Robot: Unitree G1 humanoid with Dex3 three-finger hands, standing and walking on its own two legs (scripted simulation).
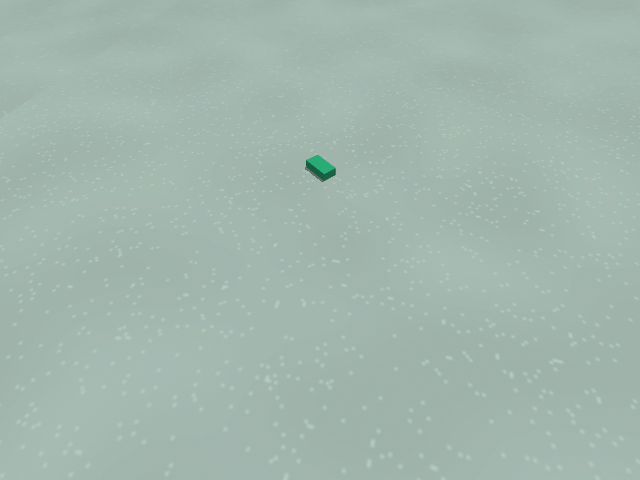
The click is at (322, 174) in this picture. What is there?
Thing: flat box
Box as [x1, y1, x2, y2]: [306, 154, 335, 180]
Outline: 306,160 306,166 323,180 335,174 335,168 317,154
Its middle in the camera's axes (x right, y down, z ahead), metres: +0.00 -0.35 +1.98
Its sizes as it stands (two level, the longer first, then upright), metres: 0.145 0.075 0.044
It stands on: the floor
